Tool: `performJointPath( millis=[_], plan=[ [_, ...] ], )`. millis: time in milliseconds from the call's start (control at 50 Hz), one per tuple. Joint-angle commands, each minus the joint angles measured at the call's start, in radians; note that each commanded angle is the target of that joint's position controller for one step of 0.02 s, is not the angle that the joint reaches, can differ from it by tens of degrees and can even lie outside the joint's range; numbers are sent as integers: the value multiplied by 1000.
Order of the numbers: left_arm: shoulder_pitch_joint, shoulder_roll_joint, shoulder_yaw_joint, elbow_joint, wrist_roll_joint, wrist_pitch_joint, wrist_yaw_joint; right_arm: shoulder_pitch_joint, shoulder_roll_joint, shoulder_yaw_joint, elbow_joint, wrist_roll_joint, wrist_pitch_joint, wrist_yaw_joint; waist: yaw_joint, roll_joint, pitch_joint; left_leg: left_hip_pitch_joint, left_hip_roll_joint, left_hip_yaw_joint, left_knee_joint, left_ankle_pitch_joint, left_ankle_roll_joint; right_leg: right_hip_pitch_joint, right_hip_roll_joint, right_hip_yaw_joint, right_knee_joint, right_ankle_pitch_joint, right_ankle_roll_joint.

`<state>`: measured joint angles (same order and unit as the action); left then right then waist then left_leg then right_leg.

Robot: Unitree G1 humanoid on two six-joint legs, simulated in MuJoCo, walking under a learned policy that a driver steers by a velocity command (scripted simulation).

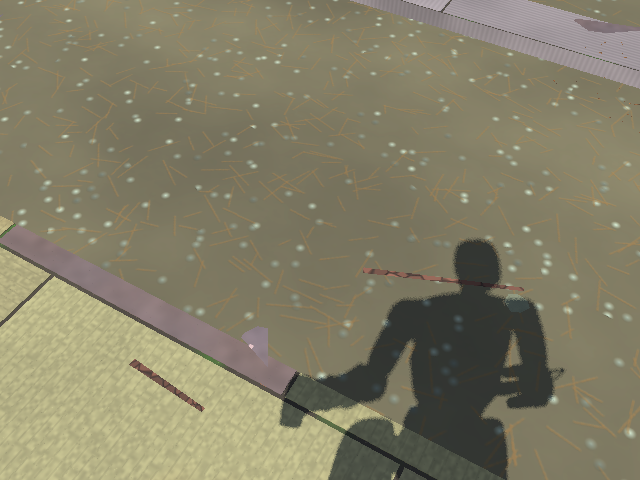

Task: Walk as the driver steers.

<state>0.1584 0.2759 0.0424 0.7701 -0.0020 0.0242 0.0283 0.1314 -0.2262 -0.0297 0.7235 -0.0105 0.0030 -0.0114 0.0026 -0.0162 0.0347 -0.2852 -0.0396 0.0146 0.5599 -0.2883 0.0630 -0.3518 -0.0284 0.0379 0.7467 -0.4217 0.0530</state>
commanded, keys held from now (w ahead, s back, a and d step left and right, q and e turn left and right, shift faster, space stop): no key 0.62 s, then w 0.38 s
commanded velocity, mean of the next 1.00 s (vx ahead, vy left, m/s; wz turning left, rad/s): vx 0.07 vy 0.00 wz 0.00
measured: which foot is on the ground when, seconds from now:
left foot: down 0.00-0.24, up 0.26-0.52, down 0.54-0.90, up 0.92-1.00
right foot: up 0.00-0.20, down 0.22-1.00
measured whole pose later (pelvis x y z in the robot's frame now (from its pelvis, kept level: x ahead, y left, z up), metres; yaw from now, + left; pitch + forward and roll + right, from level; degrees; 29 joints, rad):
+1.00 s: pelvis -0.02 -0.07 +0.01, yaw -1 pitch +0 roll +0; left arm 0.32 0.25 0.06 0.98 -0.01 -0.10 -0.01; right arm 0.29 -0.25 -0.06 1.00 0.04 -0.07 -0.02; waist 0.02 0.03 0.00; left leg -0.37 0.03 -0.04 1.01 -0.40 0.04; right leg -0.17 0.03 -0.04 0.48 -0.32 -0.06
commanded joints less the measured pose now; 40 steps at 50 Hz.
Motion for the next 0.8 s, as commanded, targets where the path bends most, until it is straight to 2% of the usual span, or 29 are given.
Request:
performJointPath(
  millis=[20, 60, 100, 120, 160, 200, 220, 240, 260, 280, 300, 320, 340, 380, 420, 480, 520, 540, 560, 580, 600, 620, 640, 680, 720, 740, 760, 780, 800],
  plan=[
    [14, 87, 35, -46, -7, 29, 15, 46, -189, -53, -39, -10, 2, -13, -30, 95, -146, 187, 405, -327, -115, 1077, 291, -136, 22, 39, 378, -256, 8],
    [35, 83, 38, -24, -8, 43, 33, -40, -189, -53, -40, 3, 3, -16, 10, 71, -117, 125, 352, -275, -147, 845, 244, -119, 17, 54, 365, -179, 19],
    [37, 59, 28, -17, -4, 36, 38, -82, -171, -49, -26, 9, 11, -22, 23, 105, -126, 115, 294, -214, -146, 740, 201, -67, 11, 18, 232, -91, 29],
    [25, 46, 21, -18, -7, 28, 34, -75, -163, -48, -15, 11, 16, -26, 11, 132, -141, 129, 277, -196, -141, 711, 187, -32, 9, -2, 146, -57, 30],
    [14, 52, 18, -17, -17, 15, 18, -31, -168, -49, 14, 13, 26, -35, -16, 175, -164, 166, 275, -201, -130, 642, 179, 28, 14, -24, -3, -5, 24],
    [66, 53, 21, 11, -16, 6, -4, -29, -171, -47, 34, 27, 34, -40, 13, 168, -151, 126, 247, -186, -109, 483, 141, 147, 37, -73, -275, 183, -11],
    [75, 75, 25, 19, -5, 6, -12, 24, -162, -45, 58, 35, 32, -39, 9, 134, -131, 69, 210, -166, -99, 332, 86, 221, 37, -59, -392, 282, -44],
    [75, 154, 39, 10, 14, 9, -11, 73, -127, -36, 67, 9, 24, -32, -32, -41, -138, -56, 122, -84, 31, 106, 3, 321, -125, 135, -406, 450, -100],
    [37, 188, 41, -3, 34, 4, -17, 29, -108, -35, 42, -10, 14, -31, -33, -220, -92, -135, 35, -30, 59, -226, -56, 191, -304, 288, -420, 558, -252],
    [12, 148, 29, -22, 61, -18, -22, -43, -175, -53, 42, -7, 14, -34, 19, -168, -77, -79, 57, -79, 213, -292, -85, 91, -330, 339, -474, 467, -333],
    [-21, 131, 24, -16, 64, -38, -21, -54, -192, -66, 51, 11, 17, -35, 6, -134, -51, -89, 57, -98, 300, -262, -88, 77, -293, 304, -490, 411, -323],
    [-53, 132, 25, -12, 47, -51, -16, -23, -178, -70, 80, 14, 25, -39, -13, -117, -42, -105, 62, -105, 337, -226, -99, 94, -245, 257, -487, 370, -288],
    [-72, 106, 17, -7, 29, -62, -15, 7, -172, -74, 104, 8, 33, -44, -22, -119, -33, -117, 76, -119, 356, -189, -115, 113, -225, 232, -478, 398, -262],
    [-62, 74, 7, 19, 15, -65, -12, 42, -139, -70, 135, 11, 33, -44, -32, -100, -36, -90, 81, -111, 341, -155, -143, 135, -187, 181, -459, 463, -241],
    [-38, 73, 8, 41, 11, -56, -8, 24, -107, -58, 144, 18, 21, -41, -11, -106, -45, -64, 87, -84, 210, -141, -155, 183, -158, 153, -437, 454, -231],
    [-11, 90, 14, 65, 7, -43, -3, 23, -110, -53, 164, 27, 14, -39, 9, -116, -56, 1, 70, -51, 6, -99, -152, 221, -152, 180, -414, 393, -236],
    [-5, 88, 15, 80, -7, -38, -4, 71, -125, -54, 197, 20, 14, -35, -11, -102, -43, 110, 66, -42, -201, 111, -122, 177, -127, 173, -408, 329, -197],
    [19, 86, 14, 90, -2, -44, -9, 89, -151, -56, 206, 9, 17, -34, -5, -77, -56, 178, 94, -73, -187, 193, -103, 137, -117, 169, -411, 300, -164],
    [32, 86, 15, 89, 12, -53, -19, 103, -187, -62, 214, 7, 20, -36, 19, -17, -61, 213, 125, -86, -135, 265, -81, 95, -77, 132, -403, 255, -138],
    [17, 82, 19, 88, 9, -54, -19, 113, -188, -67, 239, 17, 18, -29, 21, 50, -53, 138, 103, -69, -115, 152, -55, 117, -25, 59, -403, 208, -114],
    [-36, 79, 17, 85, 11, -52, -15, 106, -140, -56, 243, 15, 11, -22, -2, 37, -38, 86, 96, -75, -147, 95, -53, 152, -11, 35, -372, 177, -98],
    [-54, 63, 15, 83, 10, -46, -9, 94, -122, -49, 250, 5, 4, -22, 4, 47, -34, 61, 99, -80, -170, 77, -59, 161, -7, 23, -358, 171, -95],
    [-44, 55, 14, 95, 8, -36, -3, 100, -122, -48, 260, 3, -2, -24, 5, 55, -36, 48, 87, -71, -183, -24, -60, 163, 4, 14, -353, 79, -98],
    [-28, 77, 24, 104, -1, -24, 6, 116, -143, -54, 264, 12, -10, -32, 4, 60, 10, -12, 76, -77, -182, -307, -30, 104, 32, -10, -314, -170, -113],
    [-40, 66, 24, 97, -11, -38, 6, 152, -158, -56, 265, 23, -25, -37, -14, 88, 78, -52, 119, -154, -232, -468, 16, 17, 37, -14, -261, -250, -118],
    [-52, 52, 23, 92, -15, -53, 2, 189, -171, -60, 274, 28, -36, -37, -29, 130, 92, -25, 170, -234, -281, -509, 50, -26, 49, -39, -194, -196, -106],
    [-69, 31, 21, 87, -19, -69, -6, 225, -195, -67, 286, 31, -46, -34, -41, 199, 94, 20, 251, -355, -356, -545, 94, -70, 73, -90, -84, -79, -90],
    [-74, 23, 22, 83, -24, -81, -14, 213, -217, -75, 285, 32, -54, -33, -36, 249, 110, 13, 328, -458, -408, -535, 136, -84, 54, -83, 8, 10, -96],
    [-63, 43, 28, 85, -29, -90, -20, 188, -207, -72, 272, 32, -59, -32, -23, 234, 116, 4, 352, -482, -426, -500, 149, -93, 27, -57, 35, -3, -113]
  ],
)
Velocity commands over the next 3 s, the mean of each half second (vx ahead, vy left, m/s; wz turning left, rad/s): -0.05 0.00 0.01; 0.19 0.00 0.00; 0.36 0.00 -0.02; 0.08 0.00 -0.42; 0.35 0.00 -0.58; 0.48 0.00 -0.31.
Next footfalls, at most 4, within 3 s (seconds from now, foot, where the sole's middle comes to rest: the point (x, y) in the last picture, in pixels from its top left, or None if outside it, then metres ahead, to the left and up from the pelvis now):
0.22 right None -0.02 -0.15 -0.77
0.54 left None -0.06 0.10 -0.77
1.36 left None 0.35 0.08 -0.77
1.90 right None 0.31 -0.16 -0.77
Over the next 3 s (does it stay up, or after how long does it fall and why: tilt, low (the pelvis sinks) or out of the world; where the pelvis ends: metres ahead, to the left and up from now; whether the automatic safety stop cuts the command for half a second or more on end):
stays up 0.62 -0.29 0.01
